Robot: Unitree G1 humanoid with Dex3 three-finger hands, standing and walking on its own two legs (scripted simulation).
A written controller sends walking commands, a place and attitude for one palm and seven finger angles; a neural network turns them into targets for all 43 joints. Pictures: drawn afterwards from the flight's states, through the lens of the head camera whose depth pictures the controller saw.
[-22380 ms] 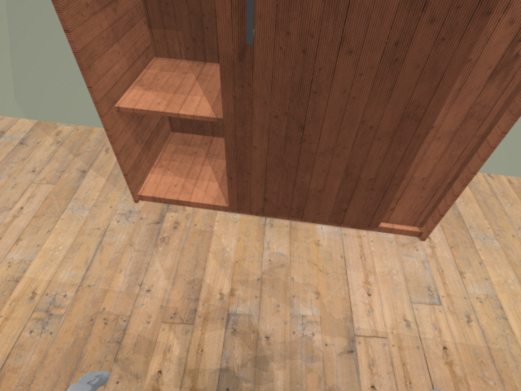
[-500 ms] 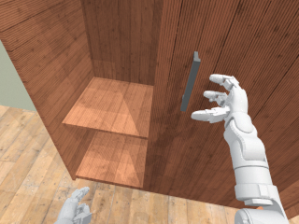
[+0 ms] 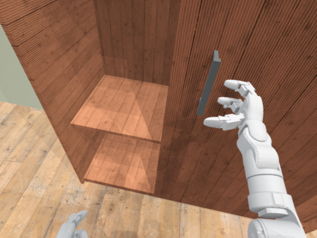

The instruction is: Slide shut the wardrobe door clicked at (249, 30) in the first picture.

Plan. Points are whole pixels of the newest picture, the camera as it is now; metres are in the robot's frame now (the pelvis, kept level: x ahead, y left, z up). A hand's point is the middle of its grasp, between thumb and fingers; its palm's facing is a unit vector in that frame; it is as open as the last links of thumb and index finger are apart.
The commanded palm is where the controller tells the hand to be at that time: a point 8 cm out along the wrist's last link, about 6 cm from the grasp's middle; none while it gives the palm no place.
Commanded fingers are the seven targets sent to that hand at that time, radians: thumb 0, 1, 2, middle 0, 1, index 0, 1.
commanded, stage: move the hooked fingers beside the handle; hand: right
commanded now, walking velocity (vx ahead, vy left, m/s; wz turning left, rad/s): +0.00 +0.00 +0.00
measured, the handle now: (207, 85) +0.46 -0.09 +0.18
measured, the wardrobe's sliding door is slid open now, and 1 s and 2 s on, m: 0.47 0.47 0.47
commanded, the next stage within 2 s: none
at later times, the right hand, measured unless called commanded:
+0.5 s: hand (230, 102) +0.39 -0.13 +0.18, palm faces +0.16 +0.99 +0.02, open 14.0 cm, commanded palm +0.37 -0.18 +0.18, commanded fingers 0.00 0.50 -0.30 0.30 1.20 0.30 1.20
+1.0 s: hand (236, 92) +0.41 -0.14 +0.20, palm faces +0.13 +0.99 +0.00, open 14.0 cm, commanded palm +0.37 -0.18 +0.17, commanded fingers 0.00 0.50 -0.30 0.30 1.20 0.30 1.20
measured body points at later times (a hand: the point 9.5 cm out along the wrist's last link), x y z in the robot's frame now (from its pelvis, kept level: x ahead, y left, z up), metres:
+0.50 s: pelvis +0.00 +0.00 +0.00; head +0.00 +0.02 +0.45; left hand +0.17 +0.23 -0.10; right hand +0.38 -0.18 +0.19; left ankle -0.01 +0.09 -0.75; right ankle -0.02 -0.10 -0.75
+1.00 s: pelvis +0.01 +0.00 +0.00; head -0.01 +0.02 +0.45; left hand +0.15 +0.23 -0.11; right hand +0.39 -0.20 +0.21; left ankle -0.01 +0.09 -0.75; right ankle -0.02 -0.10 -0.75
